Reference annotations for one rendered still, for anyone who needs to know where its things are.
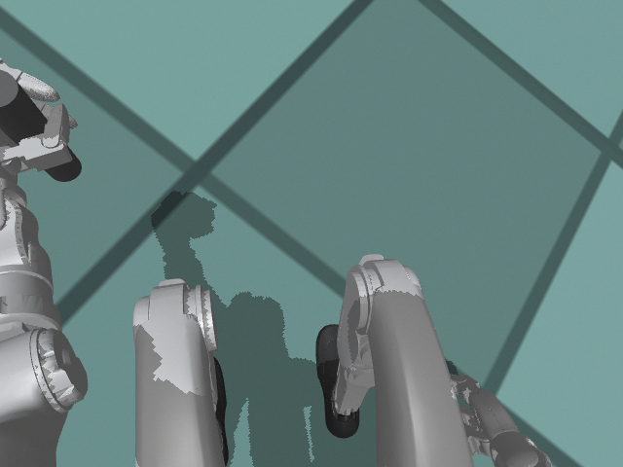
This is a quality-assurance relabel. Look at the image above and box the can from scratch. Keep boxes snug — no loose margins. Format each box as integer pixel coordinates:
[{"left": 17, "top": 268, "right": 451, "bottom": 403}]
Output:
[{"left": 0, "top": 70, "right": 82, "bottom": 182}]

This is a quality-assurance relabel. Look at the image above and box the right robot arm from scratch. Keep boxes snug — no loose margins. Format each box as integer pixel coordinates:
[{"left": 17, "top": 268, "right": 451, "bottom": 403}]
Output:
[{"left": 490, "top": 431, "right": 553, "bottom": 467}]

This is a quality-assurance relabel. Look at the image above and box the right robot hand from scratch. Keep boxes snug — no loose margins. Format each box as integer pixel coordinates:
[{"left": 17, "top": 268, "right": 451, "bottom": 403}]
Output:
[{"left": 450, "top": 374, "right": 520, "bottom": 457}]

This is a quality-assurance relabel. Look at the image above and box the right robot foot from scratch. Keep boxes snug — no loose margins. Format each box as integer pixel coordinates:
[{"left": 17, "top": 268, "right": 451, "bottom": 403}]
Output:
[{"left": 315, "top": 324, "right": 359, "bottom": 438}]

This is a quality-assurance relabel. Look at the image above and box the left robot arm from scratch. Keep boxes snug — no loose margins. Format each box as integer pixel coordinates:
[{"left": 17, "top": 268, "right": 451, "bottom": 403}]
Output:
[{"left": 0, "top": 177, "right": 88, "bottom": 467}]

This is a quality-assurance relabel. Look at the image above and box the left robot foot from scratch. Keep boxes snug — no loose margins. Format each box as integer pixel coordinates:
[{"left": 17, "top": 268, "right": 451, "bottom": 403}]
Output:
[{"left": 213, "top": 356, "right": 229, "bottom": 466}]

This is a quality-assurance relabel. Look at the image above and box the left robot hand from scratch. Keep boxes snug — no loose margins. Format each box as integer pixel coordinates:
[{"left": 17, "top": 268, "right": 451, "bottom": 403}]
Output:
[{"left": 0, "top": 58, "right": 78, "bottom": 184}]

